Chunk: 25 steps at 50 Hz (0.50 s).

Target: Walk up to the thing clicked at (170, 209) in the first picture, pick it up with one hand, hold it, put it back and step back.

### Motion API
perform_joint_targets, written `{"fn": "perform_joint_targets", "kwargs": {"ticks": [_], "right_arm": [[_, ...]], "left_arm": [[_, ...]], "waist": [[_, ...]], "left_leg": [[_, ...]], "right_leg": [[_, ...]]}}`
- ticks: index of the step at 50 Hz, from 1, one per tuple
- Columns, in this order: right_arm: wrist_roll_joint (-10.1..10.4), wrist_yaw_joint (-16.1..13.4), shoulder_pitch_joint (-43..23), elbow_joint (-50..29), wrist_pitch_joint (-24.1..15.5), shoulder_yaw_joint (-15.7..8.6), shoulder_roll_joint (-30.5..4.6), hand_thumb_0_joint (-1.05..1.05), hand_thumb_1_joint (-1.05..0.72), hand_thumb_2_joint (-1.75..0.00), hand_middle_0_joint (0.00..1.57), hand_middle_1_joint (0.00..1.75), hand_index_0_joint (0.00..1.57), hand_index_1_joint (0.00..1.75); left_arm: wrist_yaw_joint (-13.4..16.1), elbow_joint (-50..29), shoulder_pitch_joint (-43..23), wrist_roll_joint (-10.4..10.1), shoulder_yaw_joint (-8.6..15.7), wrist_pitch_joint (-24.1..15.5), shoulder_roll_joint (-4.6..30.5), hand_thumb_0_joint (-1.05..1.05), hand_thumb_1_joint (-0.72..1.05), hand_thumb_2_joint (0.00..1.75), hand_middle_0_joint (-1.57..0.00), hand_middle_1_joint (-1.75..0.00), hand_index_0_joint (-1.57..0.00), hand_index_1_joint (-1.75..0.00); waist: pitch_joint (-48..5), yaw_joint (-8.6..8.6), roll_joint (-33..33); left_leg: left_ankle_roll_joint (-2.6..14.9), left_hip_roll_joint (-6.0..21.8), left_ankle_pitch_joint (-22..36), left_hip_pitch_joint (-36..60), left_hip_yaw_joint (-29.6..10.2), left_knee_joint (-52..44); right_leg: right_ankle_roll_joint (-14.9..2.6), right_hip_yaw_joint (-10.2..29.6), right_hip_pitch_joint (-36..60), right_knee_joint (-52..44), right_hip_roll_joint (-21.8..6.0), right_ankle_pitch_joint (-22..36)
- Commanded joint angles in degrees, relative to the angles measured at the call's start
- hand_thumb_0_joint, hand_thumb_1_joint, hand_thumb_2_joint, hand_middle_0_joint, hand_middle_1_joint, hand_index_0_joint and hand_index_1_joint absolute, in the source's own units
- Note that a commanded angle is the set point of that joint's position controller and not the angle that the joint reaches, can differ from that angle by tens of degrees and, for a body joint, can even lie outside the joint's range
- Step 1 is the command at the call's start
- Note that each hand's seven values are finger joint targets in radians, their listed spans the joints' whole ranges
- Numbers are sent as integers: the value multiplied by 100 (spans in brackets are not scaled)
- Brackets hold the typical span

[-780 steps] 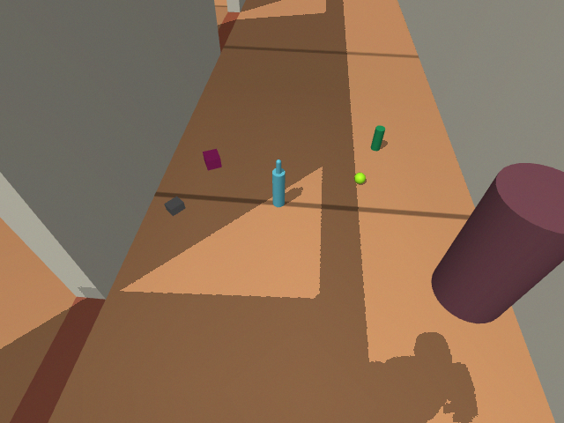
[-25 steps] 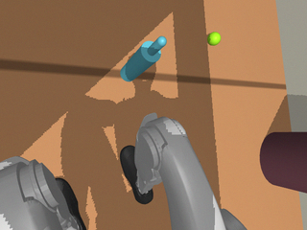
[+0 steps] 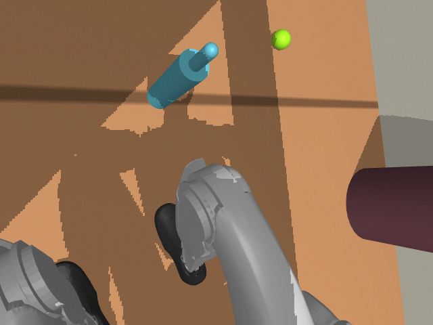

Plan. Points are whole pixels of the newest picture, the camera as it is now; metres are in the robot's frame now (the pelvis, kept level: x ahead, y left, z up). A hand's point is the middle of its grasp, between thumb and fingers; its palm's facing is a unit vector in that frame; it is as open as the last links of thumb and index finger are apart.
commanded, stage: rest palm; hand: left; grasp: from above
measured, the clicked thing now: out of the picture +0.46 +0.38 -0.29
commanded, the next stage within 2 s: close in 1.28 s
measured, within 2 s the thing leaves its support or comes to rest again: neither
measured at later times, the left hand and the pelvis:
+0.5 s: hand out of the picture +0.47 +0.37 -0.25, palm faces -0.28 -0.36 -0.89, open 14.2 cm; pelvis +0.00 +0.00 +0.00, yaw -1 degrees
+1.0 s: hand out of the picture +0.46 +0.38 -0.26, palm faces -0.28 -0.36 -0.89, open 13.9 cm; pelvis -0.01 +0.00 +0.01, yaw -2 degrees
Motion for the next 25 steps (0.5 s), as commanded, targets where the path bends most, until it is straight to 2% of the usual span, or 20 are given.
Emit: {"fn": "perform_joint_targets", "kwargs": {"ticks": [1,2,3,4,5,6,7,9,10,12,13,14,15,16,18,19,20,22,23,25], "right_arm": [[44,-54,1345,141,-55,-418,-1940,0,-91,-91,20,30,20,30],[36,-57,1323,116,-74,-408,-1960,0,-91,-90,20,30,20,30],[28,-62,1310,116,-99,-387,-1921,0,-91,-91,20,30,20,30],[26,-77,1301,167,-138,-382,-1979,0,-91,-91,20,30,20,30],[0,-71,1316,148,-163,-362,-1986,0,-91,-91,20,30,20,30],[-3,-66,1266,114,-199,-350,-1937,0,-91,-91,20,30,20,30],[-23,-81,1280,164,-199,-350,-1996,0,-91,-91,20,30,20,30],[-20,-70,1311,151,-239,-337,-1976,0,-91,-91,20,30,20,30],[-38,-70,1264,144,-247,-319,-2020,0,-92,-91,20,30,20,30],[-43,-76,1245,166,-252,-326,-2017,0,-92,-91,20,30,20,30],[-51,-76,1288,219,-254,-313,-2057,0,-91,-91,20,30,20,30],[-58,-65,1240,145,-263,-314,-2052,0,-92,-91,20,30,20,30],[-55,-57,1267,200,-264,-314,-2039,0,-92,-91,20,30,20,30],[-59,-48,1278,181,-259,-310,-2030,0,-92,-91,20,30,20,30],[-54,-39,1256,202,-262,-283,-2089,0,-92,-91,20,30,20,30],[-50,-23,1197,105,-263,-284,-2046,0,-92,-91,20,30,20,30],[-54,-9,1227,146,-263,-281,-2078,0,-92,-91,20,30,20,30],[-52,13,1209,114,-268,-272,-2100,0,-92,-91,20,30,20,30],[-60,7,1196,161,-269,-268,-2131,0,-92,-91,20,30,20,30],[-54,25,1231,114,-261,-247,-2108,0,-92,-91,20,30,20,30]], "left_arm": [[178,-583,-1160,-58,-21,24,1514,0,-60,98,-9,-99,-7,-101],[182,-697,-1234,-45,-56,-38,1544,0,-59,97,-9,-99,-7,-100],[169,-738,-1315,-73,-166,-100,1424,0,-59,98,-9,-99,-7,-100],[201,-523,-1237,-54,-75,-133,1586,0,-57,96,-9,-100,-8,-100],[213,-605,-1286,-54,-92,-186,1585,0,-57,96,-9,-100,-8,-100],[195,-775,-1412,-74,-187,-241,1478,0,-57,96,-9,-100,-8,-100],[244,-613,-1362,-57,-179,-255,1587,0,-58,96,-9,-100,-8,-101],[236,-982,-1553,-33,-159,-306,1583,0,-56,95,-9,-100,-8,-100],[239,-666,-1425,-36,-268,-298,1520,0,-56,94,-9,-102,-9,-101],[256,-757,-1436,-38,-290,-317,1540,0,-57,95,-9,-101,-8,-101],[296,-665,-1443,-9,-219,-311,1659,0,-56,94,-9,-101,-9,-101],[292,-724,-1469,-34,-271,-312,1590,0,-56,95,-9,-101,-9,-101],[322,-697,-1471,-32,-235,-300,1634,0,-57,95,-9,-101,-8,-101],[315,-775,-1478,-40,-267,-287,1557,0,-57,95,-9,-101,-8,-101],[345,-786,-1546,8,-219,-260,1719,0,-57,96,-9,-100,-8,-101],[328,-681,-1407,-4,-307,-227,1556,0,-56,94,-9,-102,-9,-102],[332,-792,-1446,-25,-254,-216,1616,0,-56,94,-9,-102,-9,-101],[321,-785,-1451,-19,-252,-176,1630,0,-55,94,-9,-101,-9,-101],[330,-645,-1345,-3,-245,-153,1694,0,-55,93,-9,-102,-9,-101],[336,-627,-1362,-34,-227,-142,1665,0,-55,93,-9,-102,-9,-102]], "waist": [[-3780,-171,2867],[-3837,-165,2905],[-3765,-229,2900],[-3697,-214,2916],[-3641,-278,2981],[-3618,-263,3039],[-3661,-260,3046],[-3804,-289,3316],[-3642,-325,3249],[-3604,-368,3236],[-3625,-334,3257],[-3577,-346,3262],[-3606,-312,3338],[-3582,-355,3428],[-3735,-318,3521],[-3562,-351,3488],[-3611,-361,3491],[-3547,-383,3452],[-3579,-324,3433],[-3469,-376,3322]], "left_leg": [[-112,13,1732,2581,227,-1402],[-120,22,1680,2572,222,-1419],[-126,29,1642,2608,214,-1407],[-133,43,1479,2596,171,-1418],[-132,34,1436,2574,190,-1433],[-147,31,1365,2649,175,-1453],[-169,64,1333,2702,183,-1476],[-211,84,1552,3075,118,-1475],[-210,85,1420,2951,122,-1488],[-219,94,1441,3006,97,-1476],[-230,102,1423,2983,77,-1506],[-226,99,1406,2961,84,-1490],[-251,115,1483,3050,65,-1527],[-272,123,1679,3214,50,-1543],[-304,153,1865,3317,-15,-1542],[-282,129,1875,3269,12,-1519],[-286,141,2007,3326,-6,-1514],[-284,149,2060,3287,-24,-1499],[-296,162,2122,3340,-33,-1478],[-269,137,2078,3194,-43,-1500]], "right_leg": [[-159,-213,2470,-1068,353,1532],[-166,-224,2535,-1071,372,1473],[-168,-230,2504,-1077,379,1451],[-177,-279,2334,-1071,377,1296],[-172,-273,2455,-1094,371,1287],[-184,-276,2330,-1084,367,1230],[-191,-303,2470,-1125,395,1216],[-198,-346,2338,-1064,358,1335],[-204,-366,2307,-1075,384,1268],[-196,-363,2338,-1097,380,1308],[-196,-386,2309,-1084,380,1296],[-195,-391,2298,-1082,381,1298],[-202,-407,2303,-1083,377,1338],[-206,-411,2334,-1090,373,1459],[-208,-462,2293,-1005,382,1573],[-212,-432,2285,-1043,387,1596],[-195,-440,2352,-1038,372,1689],[-187,-432,2276,-1022,377,1709],[-188,-438,2263,-1010,383,1734],[-183,-421,2352,-1036,373,1736]]}}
